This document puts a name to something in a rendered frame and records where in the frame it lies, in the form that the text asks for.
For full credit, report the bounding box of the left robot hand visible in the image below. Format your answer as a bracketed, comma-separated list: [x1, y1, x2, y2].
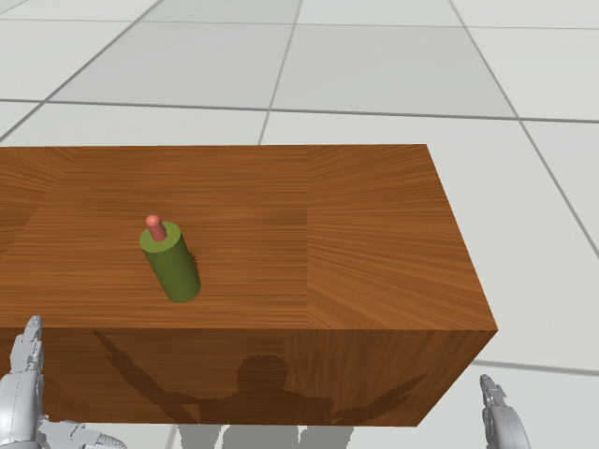
[0, 315, 127, 449]

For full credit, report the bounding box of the bottle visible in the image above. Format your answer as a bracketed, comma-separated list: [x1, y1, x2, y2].
[139, 214, 201, 303]

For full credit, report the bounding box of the right robot hand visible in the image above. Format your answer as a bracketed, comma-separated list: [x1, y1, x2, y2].
[480, 374, 531, 449]

